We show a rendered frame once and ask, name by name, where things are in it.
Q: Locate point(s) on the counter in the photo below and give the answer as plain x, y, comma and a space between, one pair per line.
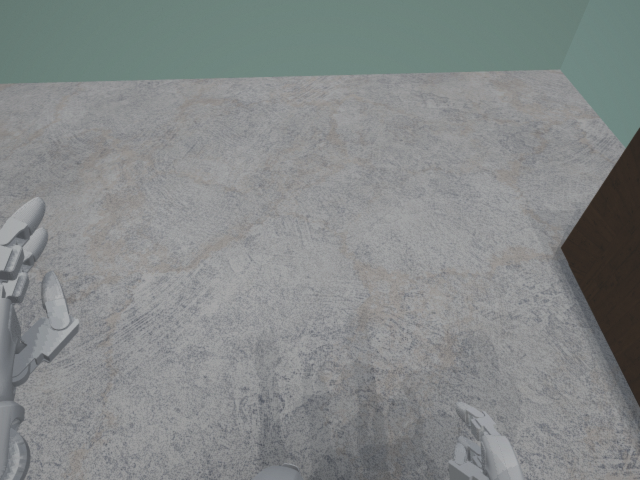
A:
603, 252

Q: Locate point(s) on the left robot shin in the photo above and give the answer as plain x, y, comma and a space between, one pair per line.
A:
291, 466

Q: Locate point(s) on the robot left hand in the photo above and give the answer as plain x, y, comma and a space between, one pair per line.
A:
20, 246

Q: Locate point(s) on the robot right hand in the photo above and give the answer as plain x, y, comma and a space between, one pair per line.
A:
494, 460

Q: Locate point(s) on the robot left forearm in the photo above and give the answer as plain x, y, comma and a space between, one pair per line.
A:
14, 450

